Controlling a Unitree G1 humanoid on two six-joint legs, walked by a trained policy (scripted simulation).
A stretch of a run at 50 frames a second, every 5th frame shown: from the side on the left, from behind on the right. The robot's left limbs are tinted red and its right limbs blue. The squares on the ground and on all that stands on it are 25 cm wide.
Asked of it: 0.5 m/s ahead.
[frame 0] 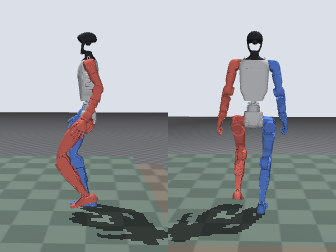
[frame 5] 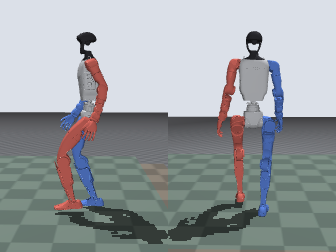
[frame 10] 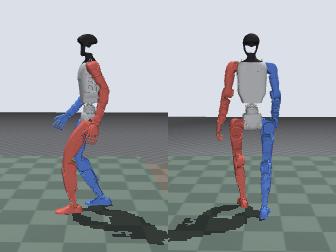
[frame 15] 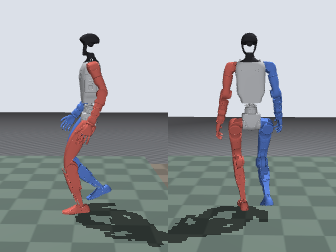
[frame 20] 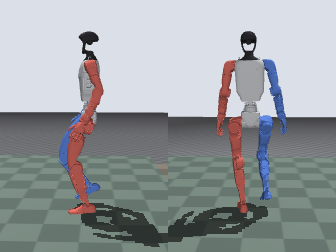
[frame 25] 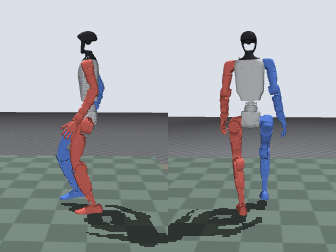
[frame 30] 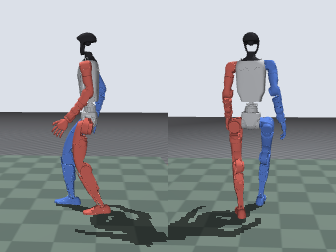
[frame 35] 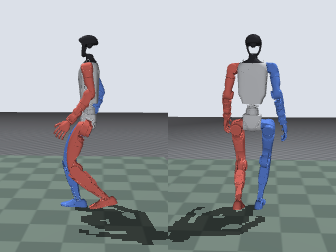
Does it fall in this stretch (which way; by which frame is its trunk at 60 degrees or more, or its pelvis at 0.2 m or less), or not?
no
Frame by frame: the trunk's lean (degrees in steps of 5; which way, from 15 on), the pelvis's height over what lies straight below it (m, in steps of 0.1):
0: 0, 0.8
5: 5, 0.8
10: 0, 0.8
15: 0, 0.8
20: 0, 0.8
25: 5, 0.8
30: 5, 0.8
35: 0, 0.7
